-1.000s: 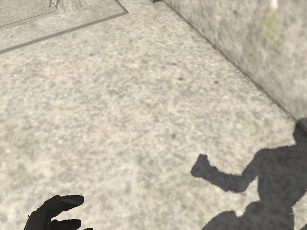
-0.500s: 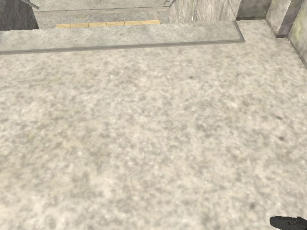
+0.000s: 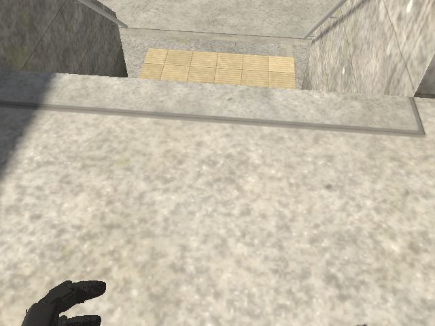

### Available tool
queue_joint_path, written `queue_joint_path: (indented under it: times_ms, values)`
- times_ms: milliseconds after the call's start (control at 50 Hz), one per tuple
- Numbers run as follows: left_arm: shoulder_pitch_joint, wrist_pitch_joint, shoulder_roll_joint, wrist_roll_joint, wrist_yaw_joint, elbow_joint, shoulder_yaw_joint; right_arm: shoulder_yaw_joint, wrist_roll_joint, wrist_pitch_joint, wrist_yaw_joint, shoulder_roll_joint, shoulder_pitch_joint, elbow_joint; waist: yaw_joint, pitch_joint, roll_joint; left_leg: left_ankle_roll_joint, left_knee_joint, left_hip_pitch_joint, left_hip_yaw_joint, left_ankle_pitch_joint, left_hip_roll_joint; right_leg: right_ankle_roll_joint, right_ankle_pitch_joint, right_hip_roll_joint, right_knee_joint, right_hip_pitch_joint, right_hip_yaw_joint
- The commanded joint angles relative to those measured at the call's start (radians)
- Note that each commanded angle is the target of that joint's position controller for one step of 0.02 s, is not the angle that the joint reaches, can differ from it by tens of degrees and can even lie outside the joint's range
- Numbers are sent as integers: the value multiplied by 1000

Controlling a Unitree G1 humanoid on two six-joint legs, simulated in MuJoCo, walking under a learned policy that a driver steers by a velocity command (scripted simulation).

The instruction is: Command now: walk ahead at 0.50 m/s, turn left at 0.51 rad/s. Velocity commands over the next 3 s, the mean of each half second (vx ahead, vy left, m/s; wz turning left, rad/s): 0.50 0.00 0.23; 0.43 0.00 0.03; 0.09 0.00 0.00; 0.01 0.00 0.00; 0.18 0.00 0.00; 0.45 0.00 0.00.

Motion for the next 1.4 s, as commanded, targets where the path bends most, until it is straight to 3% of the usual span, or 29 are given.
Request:
queue_joint_path:
  times_ms: [20,40,80,100,180,260,380,420,460,480,500,520,560,600,680,840,900,940,960,980,1000,1020,1040,1080,1140,1280,1320,1340,1400]
  values:
    - [374,-2,254,-1,2,32,85,15,19,-28,-2,-36,111,-99,133,-357,-350,-32,618,-627,46,-108,9,-285,-342,-463,-171,857,802]
    - [323,4,164,-16,3,16,62,-3,23,-28,-1,-117,49,-79,154,-208,-205,-41,697,-696,25,-30,66,-250,-474,-423,-208,741,710]
    - [232,23,110,-2,7,13,39,-5,-5,-26,3,-117,-115,-113,139,-29,-72,-39,651,-662,87,105,125,-196,-305,-330,-237,473,444]
    - [210,23,91,4,8,18,31,-6,-11,-28,7,-102,-136,-122,115,4,-76,-35,593,-625,86,142,153,-187,-213,-294,-260,393,369]
    - [222,12,116,-8,9,56,33,14,-11,-27,17,-35,-142,-128,79,9,-98,-46,418,-572,144,202,189,-210,10,-260,-324,319,218]
    - [253,23,166,-21,14,84,43,37,-14,-41,30,-6,-264,-151,116,15,-75,-58,153,-520,193,403,195,-194,99,-233,-344,313,98]
    - [355,49,202,-40,12,138,45,34,1,-51,53,-32,-408,-195,157,45,-88,-32,-64,-444,228,436,149,-159,108,-276,-296,411,81]
    - [348,61,219,-42,16,147,48,22,-2,-53,56,-56,-364,-188,113,23,-96,-1,-120,-346,251,394,121,-137,239,-283,-221,440,69]
    - [343,64,186,-35,22,145,33,-19,-15,-50,43,-133,-120,-118,-10,-128,-65,57,-147,32,249,416,116,-82,409,-203,84,342,-18]
    - [353,55,111,-6,24,108,5,-39,-33,-43,29,-220,45,-97,-55,-282,92,149,-135,353,-57,409,354,-25,100,-121,440,73,-78]
    - [426,34,61,-13,21,99,-14,-40,-25,-41,36,-250,64,-87,-13,-372,306,269,-275,501,-459,250,498,4,-500,3,683,-199,-1]
    - [359,24,162,-35,15,100,13,-17,-13,-42,38,-163,36,-89,-34,-278,195,239,-307,444,-421,149,463,0,-481,-58,777,-313,63]
    - [251,18,162,-34,15,77,15,2,-17,-45,40,-115,-85,-97,9,-100,80,190,-346,198,-185,283,381,-7,-305,-134,723,-309,22]
    - [264,34,141,-20,14,81,18,13,-29,-53,46,-78,-148,-97,70,-48,87,182,-409,35,-83,414,331,7,-220,-172,647,-211,32]
    - [221,62,97,-10,20,67,10,4,-21,-75,39,-100,-140,-59,93,-6,64,199,-482,-45,31,528,313,42,-100,-176,511,-213,23]
    - [-31,42,70,-11,-11,-3,-10,-5,-9,-54,19,-145,-25,32,9,64,45,139,-449,8,157,607,287,28,184,-105,86,-134,-20]
    - [-19,32,95,-3,-26,-11,0,-6,-9,-35,10,-153,-18,60,32,23,76,98,-333,95,150,764,306,-12,130,-74,19,-71,-17]
    - [114,29,133,9,-21,32,19,-7,-6,-26,3,-157,-58,59,108,-55,83,55,-182,106,167,916,265,-48,157,-29,-42,116,-50]
    - [208,25,188,17,-13,58,35,3,-16,-27,0,-131,-38,56,138,-136,33,10,-24,48,205,852,200,-79,434,-78,-41,302,-23]
    - [297,30,252,40,-3,63,42,30,-44,-37,3,-62,49,40,125,-300,-128,-55,291,-223,234,441,111,-198,810,-308,61,669,214]
    - [321,45,208,27,-4,75,28,47,-31,-40,11,-13,177,85,106,-449,-282,-99,538,-384,152,-214,27,-337,888,-464,32,821,455]
    - [310,60,170,-2,-7,72,22,22,-8,-33,14,-115,137,102,136,-431,-177,-103,613,-411,77,-213,62,-317,673,-414,-21,740,436]
    - [226,68,154,-11,-5,65,16,15,8,-21,10,-132,38,76,122,-281,-125,-105,609,-483,123,-157,104,-277,506,-376,-68,610,345]
    - [102,74,92,1,0,55,-5,13,-14,14,-12,-106,-50,62,73,-129,-64,-115,486,-421,149,-37,172,-228,317,-304,-157,330,240]
    - [34,73,91,28,3,69,-4,24,-23,44,-29,-44,-4,82,21,-106,-140,-125,288,-217,183,51,172,-213,254,-240,-227,127,127]
    - [43,97,88,3,21,125,-10,26,-41,50,-24,-41,-84,101,33,-65,-100,-82,-100,-13,220,319,147,-138,-332,-192,-250,57,113]
    - [90,99,59,11,19,151,-22,23,-53,45,-28,-84,-114,80,55,-1,-35,-40,-219,-14,129,359,228,-53,-432,-130,-194,36,91]
    - [140,103,62,9,21,154,-16,5,-37,44,-28,-149,-147,99,119,30,106,-16,-215,-130,133,189,213,-23,-373,-60,-175,86,15]
    - [120,116,71,8,37,176,-14,26,-43,18,-18,-52,-179,114,100,36,108,-54,-265,-229,151,140,179,-16,-217,-58,-95,228,-10]
Next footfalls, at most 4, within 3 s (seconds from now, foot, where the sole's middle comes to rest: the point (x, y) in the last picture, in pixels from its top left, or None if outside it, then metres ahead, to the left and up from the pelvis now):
0.46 left None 0.39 0.16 -0.76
0.96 right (224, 257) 0.70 -0.05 -0.76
1.30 left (148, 276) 0.65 0.19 -0.76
2.82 right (209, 173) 1.05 -0.02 -0.76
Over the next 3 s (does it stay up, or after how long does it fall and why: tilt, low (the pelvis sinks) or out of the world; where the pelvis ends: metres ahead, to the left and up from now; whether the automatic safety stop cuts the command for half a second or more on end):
stays up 0.97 0.06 0.02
